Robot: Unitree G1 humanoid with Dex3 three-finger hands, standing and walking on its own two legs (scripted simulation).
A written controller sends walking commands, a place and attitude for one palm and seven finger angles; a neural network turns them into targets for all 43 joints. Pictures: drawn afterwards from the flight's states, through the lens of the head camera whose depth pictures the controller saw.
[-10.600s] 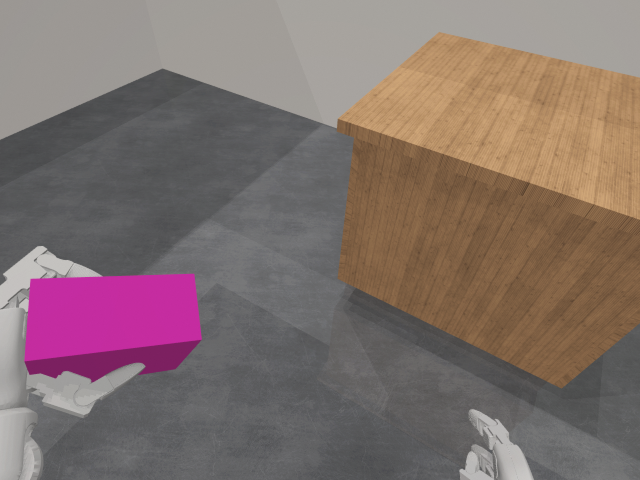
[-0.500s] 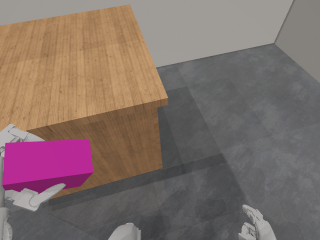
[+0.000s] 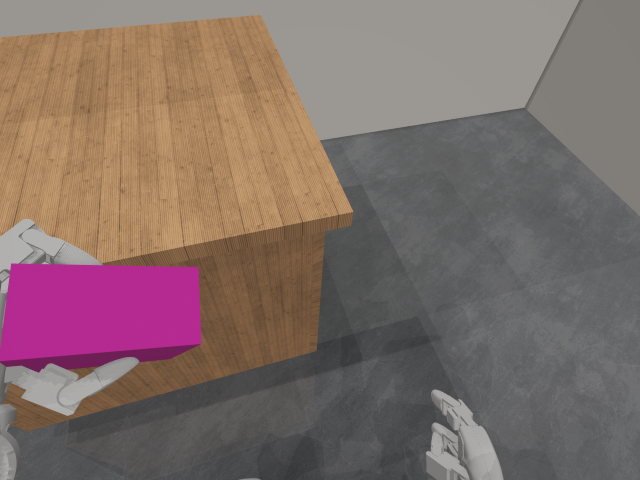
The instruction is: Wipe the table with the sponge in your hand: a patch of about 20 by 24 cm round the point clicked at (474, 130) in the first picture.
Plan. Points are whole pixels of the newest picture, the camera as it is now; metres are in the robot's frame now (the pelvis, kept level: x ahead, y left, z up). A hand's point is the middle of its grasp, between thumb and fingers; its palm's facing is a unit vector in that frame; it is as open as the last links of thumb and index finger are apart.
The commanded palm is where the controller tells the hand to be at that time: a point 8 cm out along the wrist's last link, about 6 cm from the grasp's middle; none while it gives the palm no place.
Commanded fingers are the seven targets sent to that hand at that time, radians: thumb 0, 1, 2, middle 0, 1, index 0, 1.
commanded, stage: come to a stop and stand still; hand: left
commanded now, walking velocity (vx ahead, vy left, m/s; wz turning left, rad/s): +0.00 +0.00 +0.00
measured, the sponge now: (134, 319) +0.23 +0.19 +0.15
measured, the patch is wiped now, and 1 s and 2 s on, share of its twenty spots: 0.00 0.00 0.00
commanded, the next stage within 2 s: look again from close up in 1.28 s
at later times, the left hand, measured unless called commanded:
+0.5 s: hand (73, 343) +0.19 +0.22 +0.17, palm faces +0.37 -0.86 -0.34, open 10.6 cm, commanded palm +0.14 +0.25 +0.18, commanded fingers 0.00 0.10 1.30 -1.20 -1.60 -1.20 -1.60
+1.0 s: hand (45, 297) +0.23 +0.27 +0.17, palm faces +0.37 -0.86 -0.35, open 10.6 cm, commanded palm +0.18 +0.30 +0.18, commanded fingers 0.00 0.10 1.30 -1.20 -1.60 -1.20 -1.60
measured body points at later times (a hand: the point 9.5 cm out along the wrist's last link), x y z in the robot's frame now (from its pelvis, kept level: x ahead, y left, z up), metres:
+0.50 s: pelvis -0.04 -0.02 +0.00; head -0.04 +0.01 +0.45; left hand +0.17 +0.27 +0.19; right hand +0.11 -0.27 -0.06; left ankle +0.04 +0.10 -0.74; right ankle +0.01 -0.09 -0.74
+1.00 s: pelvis +0.01 +0.02 +0.01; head +0.02 +0.05 +0.46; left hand +0.21 +0.31 +0.19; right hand +0.19 -0.19 -0.06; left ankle +0.04 +0.10 -0.74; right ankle +0.01 -0.08 -0.74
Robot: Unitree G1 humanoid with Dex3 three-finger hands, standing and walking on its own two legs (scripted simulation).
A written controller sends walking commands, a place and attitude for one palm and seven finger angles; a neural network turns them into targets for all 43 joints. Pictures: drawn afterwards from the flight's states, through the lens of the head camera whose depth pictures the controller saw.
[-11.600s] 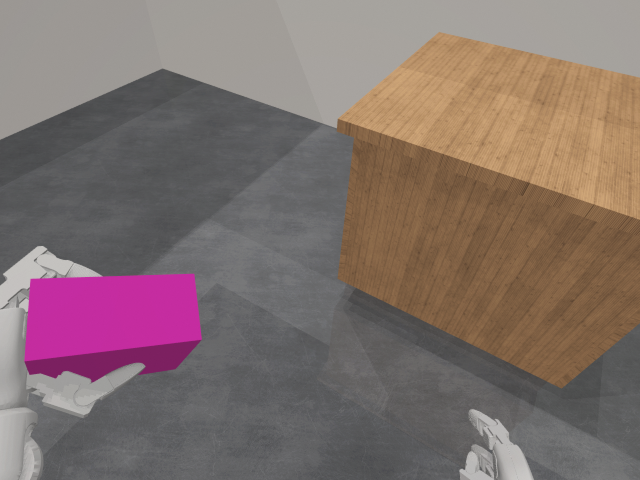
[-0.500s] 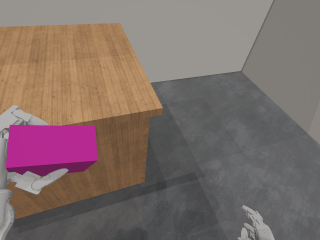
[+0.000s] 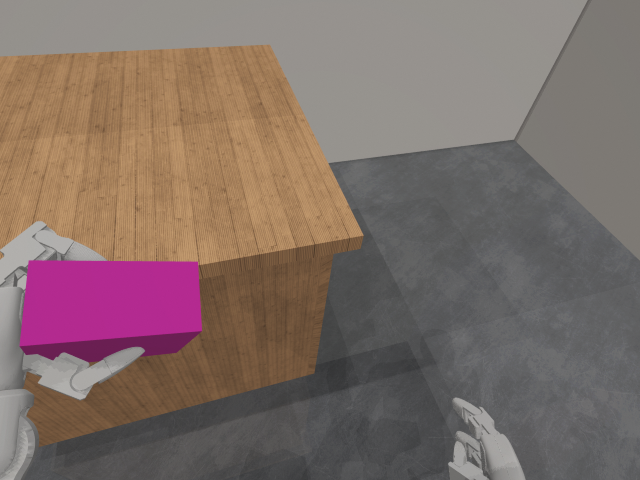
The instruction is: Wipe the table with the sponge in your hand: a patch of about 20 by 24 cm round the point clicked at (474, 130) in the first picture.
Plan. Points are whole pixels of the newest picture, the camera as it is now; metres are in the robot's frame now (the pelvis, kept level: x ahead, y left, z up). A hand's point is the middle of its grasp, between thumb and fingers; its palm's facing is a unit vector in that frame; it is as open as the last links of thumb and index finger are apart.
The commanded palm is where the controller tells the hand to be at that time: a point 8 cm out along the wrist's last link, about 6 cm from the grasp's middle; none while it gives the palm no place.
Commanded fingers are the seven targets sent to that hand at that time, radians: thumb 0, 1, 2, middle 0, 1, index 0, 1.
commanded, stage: come to a stop and stand still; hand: left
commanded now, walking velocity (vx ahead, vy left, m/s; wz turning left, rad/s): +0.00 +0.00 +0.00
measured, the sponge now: (141, 313) +0.23 +0.21 +0.13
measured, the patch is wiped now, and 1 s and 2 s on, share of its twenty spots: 0.00 0.00 0.00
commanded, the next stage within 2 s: look again from close up in 0.28 s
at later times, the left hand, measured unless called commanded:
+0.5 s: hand (102, 299) +0.23 +0.25 +0.15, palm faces +0.37 -0.84 -0.39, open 10.6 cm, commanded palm +0.18 +0.28 +0.17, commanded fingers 0.00 0.10 1.30 -1.20 -1.60 -1.20 -1.60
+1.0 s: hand (115, 317) +0.22 +0.23 +0.15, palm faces +0.36 -0.85 -0.37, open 10.6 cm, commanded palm +0.17 +0.27 +0.17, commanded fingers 0.00 0.10 1.30 -1.20 -1.60 -1.20 -1.60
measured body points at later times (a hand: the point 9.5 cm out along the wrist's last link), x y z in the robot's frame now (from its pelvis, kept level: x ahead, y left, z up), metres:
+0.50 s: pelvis +0.02 +0.00 +0.00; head +0.04 +0.01 +0.45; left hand +0.20 +0.29 +0.17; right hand +0.20 -0.22 -0.08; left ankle +0.03 +0.07 -0.74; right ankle +0.00 -0.11 -0.74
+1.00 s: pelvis +0.01 -0.01 +0.00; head +0.01 -0.01 +0.45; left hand +0.19 +0.27 +0.17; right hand +0.19 -0.25 -0.08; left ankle +0.03 +0.07 -0.74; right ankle +0.00 -0.11 -0.75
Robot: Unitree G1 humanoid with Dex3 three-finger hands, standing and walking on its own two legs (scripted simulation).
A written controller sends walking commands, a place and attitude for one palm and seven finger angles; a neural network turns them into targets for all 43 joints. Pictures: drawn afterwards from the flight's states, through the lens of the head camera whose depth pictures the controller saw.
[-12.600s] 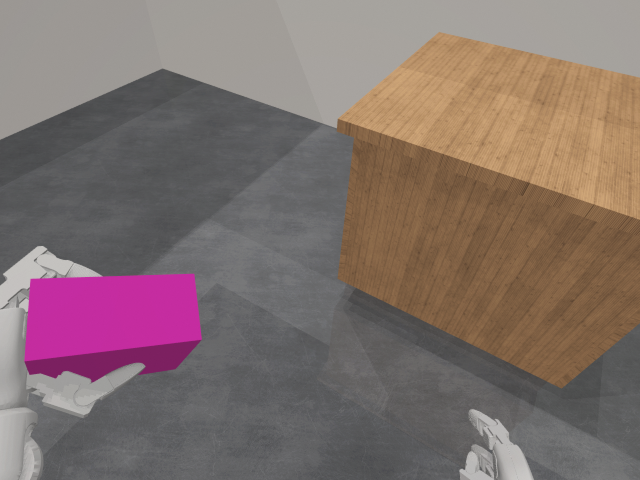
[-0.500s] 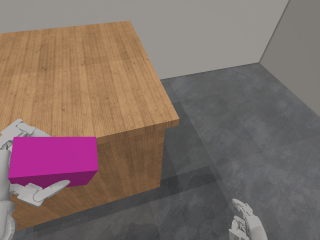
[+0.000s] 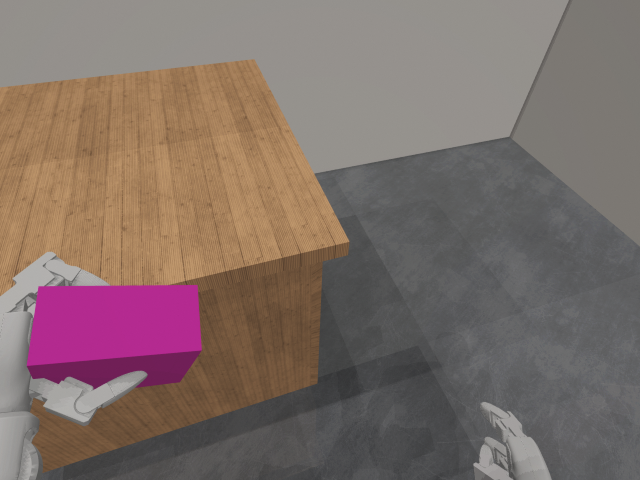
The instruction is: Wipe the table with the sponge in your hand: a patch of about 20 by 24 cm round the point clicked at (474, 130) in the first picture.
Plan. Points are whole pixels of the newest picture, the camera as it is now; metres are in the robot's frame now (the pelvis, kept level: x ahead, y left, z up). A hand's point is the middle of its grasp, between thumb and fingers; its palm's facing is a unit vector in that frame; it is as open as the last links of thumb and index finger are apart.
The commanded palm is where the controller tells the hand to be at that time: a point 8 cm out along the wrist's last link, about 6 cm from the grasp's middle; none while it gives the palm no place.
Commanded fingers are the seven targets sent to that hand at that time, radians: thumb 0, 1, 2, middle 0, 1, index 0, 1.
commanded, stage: shuffle to correct the standing spot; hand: left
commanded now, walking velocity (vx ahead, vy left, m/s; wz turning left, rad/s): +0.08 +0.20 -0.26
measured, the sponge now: (144, 340) +0.22 +0.20 +0.12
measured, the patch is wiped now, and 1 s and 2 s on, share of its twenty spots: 0.00 0.00 0.00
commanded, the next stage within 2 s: come to a stop and stand still in 1.68 s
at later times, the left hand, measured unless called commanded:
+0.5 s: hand (38, 323) +0.22 +0.30 +0.15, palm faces +0.35 -0.84 -0.43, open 10.6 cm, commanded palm +0.17 +0.34 +0.17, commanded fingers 0.00 0.10 1.30 -1.20 -1.60 -1.20 -1.60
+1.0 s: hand out of the picture +0.25 +0.39 +0.15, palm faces +0.39 -0.80 -0.47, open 10.6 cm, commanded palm +0.18 +0.42 +0.17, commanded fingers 0.00 0.10 1.30 -1.20 -1.60 -1.20 -1.60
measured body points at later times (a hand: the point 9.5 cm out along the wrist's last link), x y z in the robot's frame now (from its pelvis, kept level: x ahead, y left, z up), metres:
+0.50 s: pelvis +0.01 +0.06 -0.03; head +0.03 +0.07 +0.42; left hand +0.19 +0.34 +0.17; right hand +0.18 -0.18 -0.10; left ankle +0.02 +0.09 -0.74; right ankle -0.01 -0.10 -0.74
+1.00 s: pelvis +0.01 +0.15 -0.04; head +0.05 +0.15 +0.41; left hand +0.22 +0.43 +0.17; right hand +0.19 -0.07 -0.12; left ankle +0.01 +0.34 -0.74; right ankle +0.00 +0.02 -0.73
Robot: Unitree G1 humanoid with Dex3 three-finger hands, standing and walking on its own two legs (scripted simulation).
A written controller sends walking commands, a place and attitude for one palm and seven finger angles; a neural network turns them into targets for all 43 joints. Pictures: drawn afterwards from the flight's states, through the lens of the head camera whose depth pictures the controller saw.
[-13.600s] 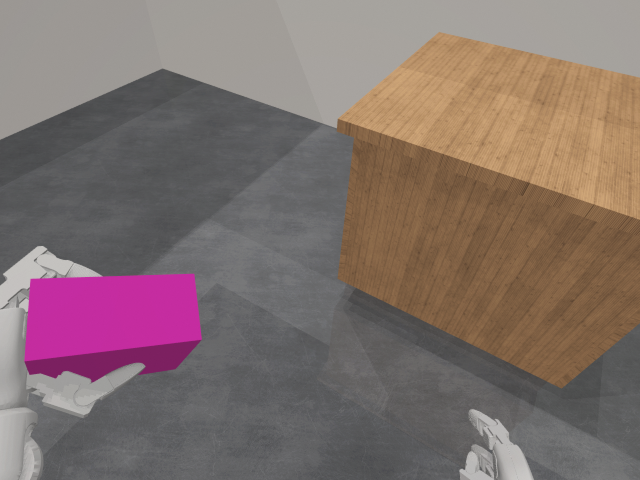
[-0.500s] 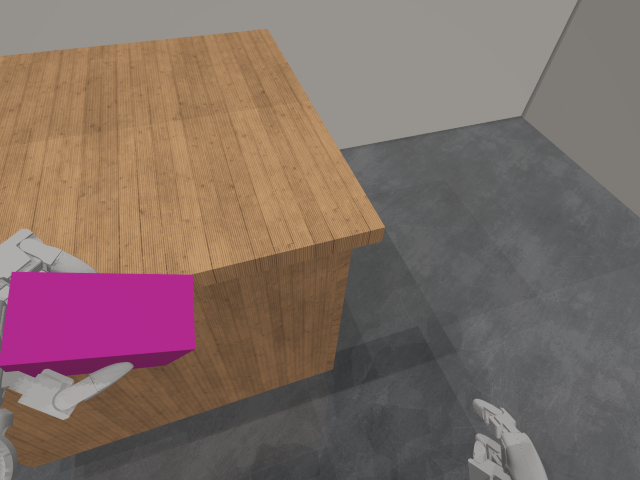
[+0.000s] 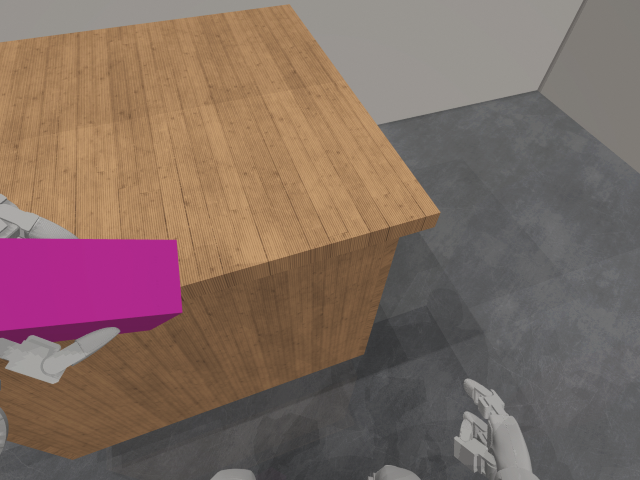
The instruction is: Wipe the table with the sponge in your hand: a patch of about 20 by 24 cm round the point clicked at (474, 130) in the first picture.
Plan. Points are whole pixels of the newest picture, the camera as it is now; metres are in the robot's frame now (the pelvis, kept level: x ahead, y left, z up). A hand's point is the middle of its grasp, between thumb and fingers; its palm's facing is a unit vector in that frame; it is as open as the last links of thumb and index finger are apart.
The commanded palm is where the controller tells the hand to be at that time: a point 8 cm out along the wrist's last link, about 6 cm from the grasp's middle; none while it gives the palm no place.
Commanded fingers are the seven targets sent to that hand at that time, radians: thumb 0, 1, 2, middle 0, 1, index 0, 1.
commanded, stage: shuffle to correct the standing spot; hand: left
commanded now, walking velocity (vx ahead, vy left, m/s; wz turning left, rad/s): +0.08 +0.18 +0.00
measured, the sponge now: (114, 292) +0.24 +0.22 +0.15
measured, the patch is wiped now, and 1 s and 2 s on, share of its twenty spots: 0.00 0.00 0.00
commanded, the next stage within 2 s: come to a stop and stand still in 0.68 s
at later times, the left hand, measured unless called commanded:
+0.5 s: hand out of the picture +0.23 +0.32 +0.21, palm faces +0.39 -0.84 -0.39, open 10.6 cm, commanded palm +0.17 +0.37 +0.21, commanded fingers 0.00 0.10 1.30 -1.20 -1.60 -1.20 -1.60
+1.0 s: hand out of the picture +0.24 +0.42 +0.21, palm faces +0.40 -0.83 -0.40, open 10.5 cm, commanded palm +0.17 +0.46 +0.21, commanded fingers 0.00 0.10 1.30 -1.20 -1.60 -1.20 -1.60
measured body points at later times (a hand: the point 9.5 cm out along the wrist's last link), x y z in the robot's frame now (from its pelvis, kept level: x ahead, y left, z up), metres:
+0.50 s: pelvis +0.01 +0.10 +0.01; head +0.03 +0.10 +0.46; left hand +0.20 +0.36 +0.23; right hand +0.17 -0.13 -0.07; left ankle +0.06 +0.20 -0.71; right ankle +0.01 +0.01 -0.69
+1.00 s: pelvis +0.01 +0.18 +0.02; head +0.04 +0.21 +0.47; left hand +0.21 +0.47 +0.23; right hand +0.18 -0.04 -0.05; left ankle +0.06 +0.33 -0.71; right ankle +0.02 +0.07 -0.68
